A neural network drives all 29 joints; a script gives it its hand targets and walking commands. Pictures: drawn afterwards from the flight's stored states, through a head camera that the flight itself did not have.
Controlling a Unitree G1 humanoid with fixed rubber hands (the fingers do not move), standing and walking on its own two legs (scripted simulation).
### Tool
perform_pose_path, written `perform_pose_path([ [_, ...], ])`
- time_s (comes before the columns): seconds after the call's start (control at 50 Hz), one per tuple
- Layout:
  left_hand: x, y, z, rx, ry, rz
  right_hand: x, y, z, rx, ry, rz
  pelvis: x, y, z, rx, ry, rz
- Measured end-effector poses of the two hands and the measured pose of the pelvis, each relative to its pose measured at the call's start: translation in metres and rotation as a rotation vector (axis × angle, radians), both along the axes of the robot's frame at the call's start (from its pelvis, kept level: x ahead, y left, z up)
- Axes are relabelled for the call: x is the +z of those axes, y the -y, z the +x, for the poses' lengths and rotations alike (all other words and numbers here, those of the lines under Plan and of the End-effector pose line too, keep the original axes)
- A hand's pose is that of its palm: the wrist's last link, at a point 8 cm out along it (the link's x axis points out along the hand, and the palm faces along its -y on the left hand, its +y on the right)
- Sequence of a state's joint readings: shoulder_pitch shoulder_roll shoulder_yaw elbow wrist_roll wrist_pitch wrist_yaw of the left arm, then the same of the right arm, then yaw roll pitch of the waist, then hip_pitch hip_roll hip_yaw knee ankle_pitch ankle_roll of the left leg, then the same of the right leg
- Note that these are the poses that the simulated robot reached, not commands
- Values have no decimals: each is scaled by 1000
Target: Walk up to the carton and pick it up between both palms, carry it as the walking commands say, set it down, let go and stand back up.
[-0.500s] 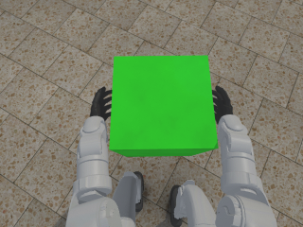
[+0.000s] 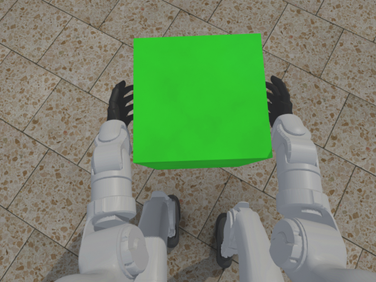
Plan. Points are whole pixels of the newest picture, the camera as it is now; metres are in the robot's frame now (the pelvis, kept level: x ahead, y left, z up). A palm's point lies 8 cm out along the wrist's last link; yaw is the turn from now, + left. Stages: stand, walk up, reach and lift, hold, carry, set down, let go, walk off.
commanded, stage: set down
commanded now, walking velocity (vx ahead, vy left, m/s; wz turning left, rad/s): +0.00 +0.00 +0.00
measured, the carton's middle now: (197, 116) +0.46 +0.04 -0.15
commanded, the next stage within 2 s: none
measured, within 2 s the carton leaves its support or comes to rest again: neither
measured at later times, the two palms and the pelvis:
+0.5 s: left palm (129, 118) +0.44 +0.20 -0.16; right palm (264, 116) +0.47 -0.12 -0.16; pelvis -0.02 +0.00 -0.08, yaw -3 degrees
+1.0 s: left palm (137, 119) +0.47 +0.21 -0.24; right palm (252, 117) +0.50 -0.12 -0.25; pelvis -0.02 +0.00 -0.14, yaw -3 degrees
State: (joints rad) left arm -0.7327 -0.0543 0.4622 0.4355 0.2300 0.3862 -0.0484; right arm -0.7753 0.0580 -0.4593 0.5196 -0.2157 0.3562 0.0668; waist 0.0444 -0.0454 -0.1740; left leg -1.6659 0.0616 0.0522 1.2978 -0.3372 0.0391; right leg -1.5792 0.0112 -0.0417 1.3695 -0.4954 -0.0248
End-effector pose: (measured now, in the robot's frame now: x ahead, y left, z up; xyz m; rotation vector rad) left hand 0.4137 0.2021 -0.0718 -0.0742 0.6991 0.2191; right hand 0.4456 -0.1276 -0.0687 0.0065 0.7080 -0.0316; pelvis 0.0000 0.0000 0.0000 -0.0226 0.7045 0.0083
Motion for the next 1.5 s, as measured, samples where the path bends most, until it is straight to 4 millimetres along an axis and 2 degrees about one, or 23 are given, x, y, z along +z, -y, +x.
perform_pose_path([
  [0.46,-77,-2,28,-8,-8,13,-81,-3,24,-13,-7,-4,-72,-2,-16,-42,-87,0],
  [1.0,-173,-7,54,-15,-11,38,-178,-9,51,3,-3,-20,-138,-2,-25,-50,-148,-1],
  [1.5,-256,-14,75,-22,-25,55,-261,-16,75,20,-12,-39,-188,-3,-29,-56,-122,4],
])
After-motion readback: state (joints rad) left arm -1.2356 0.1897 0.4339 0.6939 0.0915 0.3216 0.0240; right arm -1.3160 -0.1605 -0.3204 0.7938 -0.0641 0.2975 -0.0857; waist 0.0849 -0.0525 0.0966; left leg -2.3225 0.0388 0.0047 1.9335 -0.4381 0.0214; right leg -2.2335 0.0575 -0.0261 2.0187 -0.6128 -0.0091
